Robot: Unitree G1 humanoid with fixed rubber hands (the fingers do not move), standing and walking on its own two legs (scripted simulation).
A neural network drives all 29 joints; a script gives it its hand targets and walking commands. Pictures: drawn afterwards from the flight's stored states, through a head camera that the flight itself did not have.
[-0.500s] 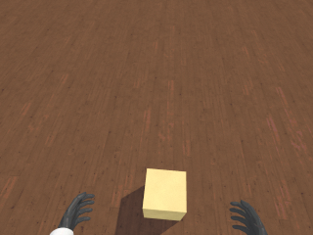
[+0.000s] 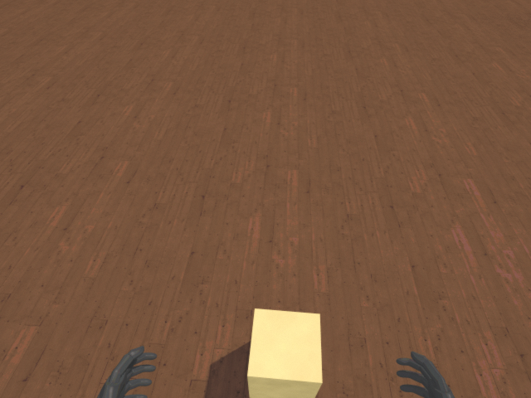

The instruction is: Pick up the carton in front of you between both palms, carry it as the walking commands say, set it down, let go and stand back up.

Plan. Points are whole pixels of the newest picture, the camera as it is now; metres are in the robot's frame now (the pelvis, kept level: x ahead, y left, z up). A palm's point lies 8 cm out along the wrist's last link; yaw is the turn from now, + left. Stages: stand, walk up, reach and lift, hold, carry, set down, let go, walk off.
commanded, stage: stand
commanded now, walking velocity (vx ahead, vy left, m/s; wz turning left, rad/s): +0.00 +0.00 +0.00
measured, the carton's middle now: (283, 356) +0.41 -0.04 -0.65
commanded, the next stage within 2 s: none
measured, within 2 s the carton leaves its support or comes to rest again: neither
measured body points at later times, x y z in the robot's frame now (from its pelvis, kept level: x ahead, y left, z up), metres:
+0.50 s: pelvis +0.01 +0.00 +0.00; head +0.02 -0.01 +0.45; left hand +0.13 +0.29 -0.10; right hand +0.16 -0.29 -0.10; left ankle -0.02 +0.11 -0.74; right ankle -0.01 -0.12 -0.74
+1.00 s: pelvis +0.00 +0.00 +0.01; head +0.00 -0.01 +0.46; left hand +0.10 +0.30 -0.11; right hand +0.12 -0.31 -0.10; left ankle -0.02 +0.11 -0.74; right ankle -0.01 -0.12 -0.74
